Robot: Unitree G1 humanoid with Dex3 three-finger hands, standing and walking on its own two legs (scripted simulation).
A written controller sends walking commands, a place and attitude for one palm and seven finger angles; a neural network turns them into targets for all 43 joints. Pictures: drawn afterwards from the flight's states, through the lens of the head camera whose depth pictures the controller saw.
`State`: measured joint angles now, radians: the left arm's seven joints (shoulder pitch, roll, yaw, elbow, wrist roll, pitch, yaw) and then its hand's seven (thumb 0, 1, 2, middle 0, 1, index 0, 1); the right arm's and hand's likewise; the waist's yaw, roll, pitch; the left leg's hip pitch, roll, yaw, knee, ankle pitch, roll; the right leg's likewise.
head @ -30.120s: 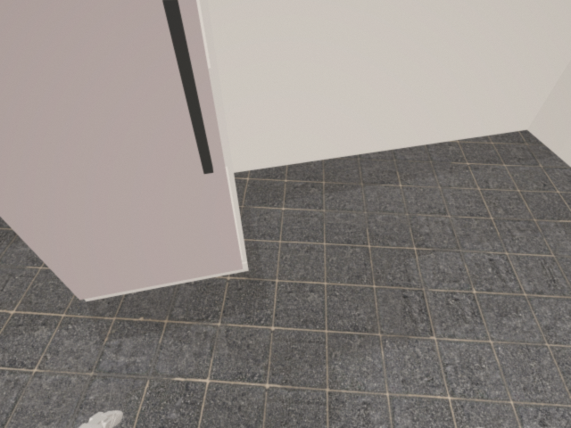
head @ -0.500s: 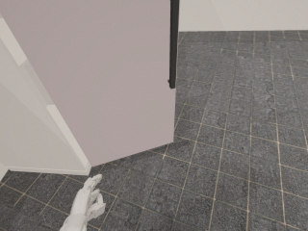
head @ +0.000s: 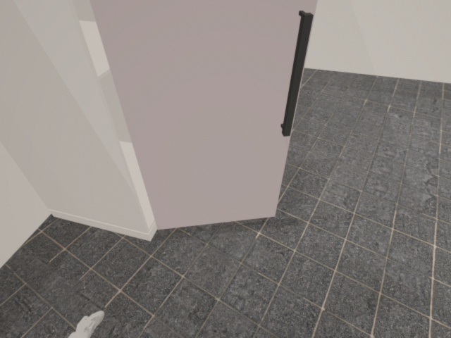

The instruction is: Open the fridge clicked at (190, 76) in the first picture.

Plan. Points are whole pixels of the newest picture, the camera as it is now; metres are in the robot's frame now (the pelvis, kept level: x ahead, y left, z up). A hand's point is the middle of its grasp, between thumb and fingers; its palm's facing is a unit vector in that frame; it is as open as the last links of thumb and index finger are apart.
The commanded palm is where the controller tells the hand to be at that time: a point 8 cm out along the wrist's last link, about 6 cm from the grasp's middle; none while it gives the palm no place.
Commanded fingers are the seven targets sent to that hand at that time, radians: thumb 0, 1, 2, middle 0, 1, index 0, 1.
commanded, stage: stop stepping back and stand still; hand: right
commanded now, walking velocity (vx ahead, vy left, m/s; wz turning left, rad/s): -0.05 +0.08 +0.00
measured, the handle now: (292, 80) +0.86 -0.14 +0.09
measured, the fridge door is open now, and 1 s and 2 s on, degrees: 67 67 67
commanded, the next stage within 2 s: let the arm hang, fingers relaxed in 0.06 s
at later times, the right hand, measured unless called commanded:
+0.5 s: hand out of the picture +0.07 -0.17 -0.16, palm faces +0.07 +0.98 -0.17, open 6.9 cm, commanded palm none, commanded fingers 0.00 -0.90 -0.90 0.20 0.30 0.20 0.30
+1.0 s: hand out of the picture +0.07 -0.22 -0.15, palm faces -0.03 +0.97 -0.23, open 7.3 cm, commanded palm none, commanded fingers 0.00 -0.90 -0.90 0.20 0.30 0.20 0.30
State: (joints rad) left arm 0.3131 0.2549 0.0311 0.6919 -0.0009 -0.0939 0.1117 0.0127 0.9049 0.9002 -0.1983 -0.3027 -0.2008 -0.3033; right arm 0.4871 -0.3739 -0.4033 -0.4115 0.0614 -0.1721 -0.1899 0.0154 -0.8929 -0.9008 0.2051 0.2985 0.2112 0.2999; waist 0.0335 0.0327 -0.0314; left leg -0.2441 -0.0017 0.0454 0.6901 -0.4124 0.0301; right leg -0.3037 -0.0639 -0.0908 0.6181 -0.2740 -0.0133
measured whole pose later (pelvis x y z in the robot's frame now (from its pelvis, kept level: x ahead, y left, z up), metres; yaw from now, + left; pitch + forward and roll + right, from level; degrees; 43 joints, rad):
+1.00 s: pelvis +0.02 -0.04 +0.02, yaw +0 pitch +0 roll +0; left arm 0.24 0.16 0.00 1.12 0.02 0.02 0.02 0.01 0.93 0.90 -0.20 -0.30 -0.20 -0.30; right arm 0.18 -0.19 0.02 1.11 -0.01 -0.01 -0.03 0.01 -0.91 -0.90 0.20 0.30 0.20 0.30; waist 0.02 -0.01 0.04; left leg -0.17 0.03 0.06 0.39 -0.21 -0.01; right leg -0.18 -0.03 -0.14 0.40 -0.22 -0.03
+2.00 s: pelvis +0.04 -0.05 +0.02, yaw +1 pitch -1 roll +0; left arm 0.24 0.14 0.01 1.15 0.01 0.00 0.03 0.00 0.91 0.90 -0.20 -0.30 -0.20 -0.30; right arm 0.22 -0.17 0.01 1.14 -0.02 -0.01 -0.04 0.01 -0.91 -0.90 0.20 0.30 0.20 0.30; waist 0.02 0.01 0.05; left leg -0.14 0.05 0.04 0.39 -0.24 -0.03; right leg -0.13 -0.01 -0.16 0.39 -0.25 -0.04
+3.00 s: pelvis +0.04 -0.03 +0.02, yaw +1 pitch +0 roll +0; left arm 0.24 0.14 0.01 1.16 0.01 0.01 0.04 0.00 0.91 0.90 -0.20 -0.30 -0.20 -0.30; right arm 0.23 -0.17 0.01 1.15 -0.01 -0.01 -0.04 0.01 -0.92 -0.90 0.20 0.30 0.20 0.30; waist 0.02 0.01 0.05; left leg -0.13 0.03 0.05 0.37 -0.23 -0.01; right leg -0.12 -0.03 -0.15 0.36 -0.23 -0.02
